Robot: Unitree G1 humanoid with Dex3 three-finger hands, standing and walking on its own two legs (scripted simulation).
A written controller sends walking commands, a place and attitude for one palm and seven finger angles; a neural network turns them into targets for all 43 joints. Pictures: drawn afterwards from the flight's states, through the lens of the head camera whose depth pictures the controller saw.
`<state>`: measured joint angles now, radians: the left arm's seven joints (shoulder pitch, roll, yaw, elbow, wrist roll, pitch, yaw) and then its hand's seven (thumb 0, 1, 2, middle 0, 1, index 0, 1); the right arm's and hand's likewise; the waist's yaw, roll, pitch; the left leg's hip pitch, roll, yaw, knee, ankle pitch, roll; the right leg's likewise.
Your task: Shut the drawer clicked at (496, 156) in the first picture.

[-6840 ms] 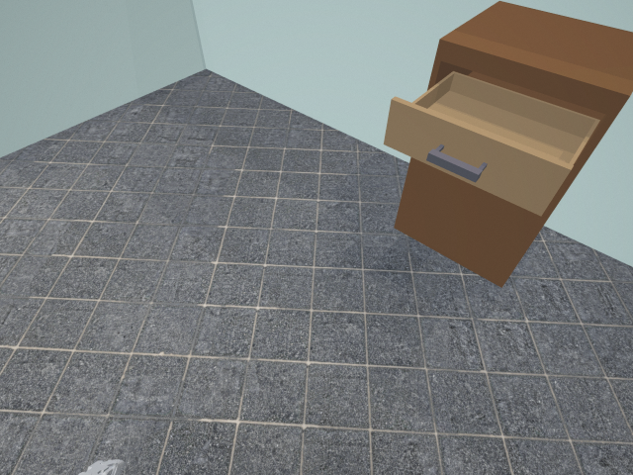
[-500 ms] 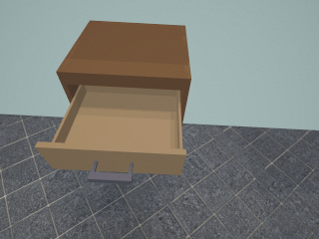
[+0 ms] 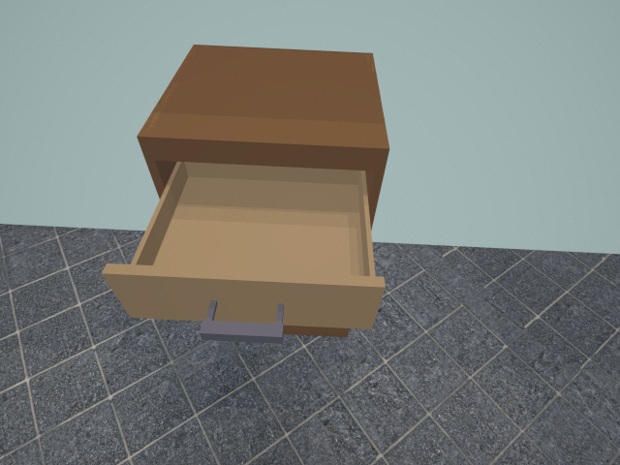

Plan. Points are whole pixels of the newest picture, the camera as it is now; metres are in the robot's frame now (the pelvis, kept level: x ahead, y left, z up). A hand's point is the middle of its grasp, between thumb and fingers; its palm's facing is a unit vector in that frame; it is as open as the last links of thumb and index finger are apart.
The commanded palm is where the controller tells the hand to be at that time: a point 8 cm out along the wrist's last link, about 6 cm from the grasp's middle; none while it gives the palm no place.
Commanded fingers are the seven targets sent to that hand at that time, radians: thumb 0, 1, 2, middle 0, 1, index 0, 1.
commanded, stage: come to a stop and stand still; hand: left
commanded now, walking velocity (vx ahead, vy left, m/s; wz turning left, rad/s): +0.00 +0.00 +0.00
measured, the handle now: (244, 320) +0.35 +0.13 -0.09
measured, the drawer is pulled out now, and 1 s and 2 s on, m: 0.28 0.28 0.28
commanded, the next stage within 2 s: look again from close up in 0.32 s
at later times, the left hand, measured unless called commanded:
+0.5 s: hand out of the picture -0.04 +0.19 -0.16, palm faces +0.00 -0.98 -0.19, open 7.4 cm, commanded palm none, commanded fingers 0.00 0.90 0.90 -0.20 -0.30 -0.20 -0.30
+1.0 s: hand out of the picture +0.04 +0.17 -0.16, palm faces +0.00 -0.98 -0.19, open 7.3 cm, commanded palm +0.11 +0.22 -0.06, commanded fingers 0.00 0.90 0.90 -0.22 -0.32 -0.22 -0.32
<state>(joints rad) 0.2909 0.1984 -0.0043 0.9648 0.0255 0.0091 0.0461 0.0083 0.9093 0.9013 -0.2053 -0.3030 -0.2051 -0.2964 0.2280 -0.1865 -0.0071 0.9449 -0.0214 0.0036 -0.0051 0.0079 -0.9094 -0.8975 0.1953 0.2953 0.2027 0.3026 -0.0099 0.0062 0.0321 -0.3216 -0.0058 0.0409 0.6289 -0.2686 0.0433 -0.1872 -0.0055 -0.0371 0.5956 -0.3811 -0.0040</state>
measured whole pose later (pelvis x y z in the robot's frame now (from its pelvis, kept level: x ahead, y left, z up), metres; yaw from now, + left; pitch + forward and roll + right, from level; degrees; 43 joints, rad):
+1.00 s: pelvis +0.03 -0.01 +0.01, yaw +1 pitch +0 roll +0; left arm 0.28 0.18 -0.02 1.05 0.01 -0.01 0.04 0.01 0.91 0.90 -0.20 -0.30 -0.20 -0.30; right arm 0.25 -0.16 0.01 1.11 -0.01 -0.03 -0.02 0.01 -0.92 -0.90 0.20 0.30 0.20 0.30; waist 0.00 -0.03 0.03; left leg -0.22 -0.03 0.04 0.45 -0.22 0.04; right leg -0.10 0.00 0.02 0.43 -0.33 -0.01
